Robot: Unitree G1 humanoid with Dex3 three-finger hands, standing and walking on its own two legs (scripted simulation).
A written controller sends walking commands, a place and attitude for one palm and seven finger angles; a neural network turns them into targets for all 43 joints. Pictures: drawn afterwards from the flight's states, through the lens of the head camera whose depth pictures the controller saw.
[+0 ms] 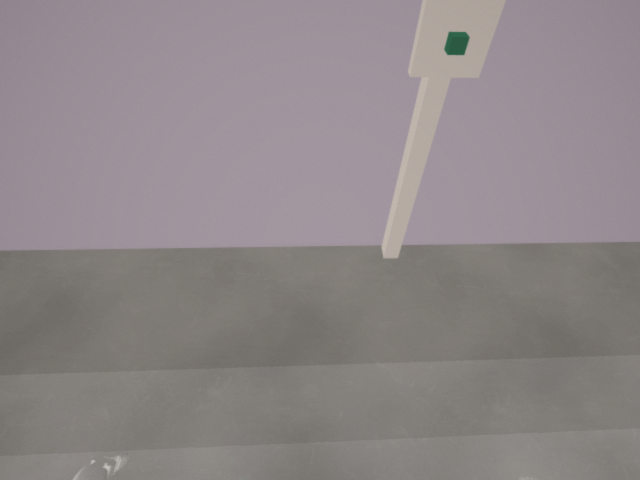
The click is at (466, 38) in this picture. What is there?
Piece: button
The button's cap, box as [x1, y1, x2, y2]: [444, 32, 469, 54]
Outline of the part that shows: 449,32 444,49 447,54 463,54 469,37 465,32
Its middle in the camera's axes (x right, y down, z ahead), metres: +0.32 -0.46 +0.91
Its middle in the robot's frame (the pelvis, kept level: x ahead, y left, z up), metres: +1.02 -0.27 +0.11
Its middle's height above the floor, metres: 0.88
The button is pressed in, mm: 0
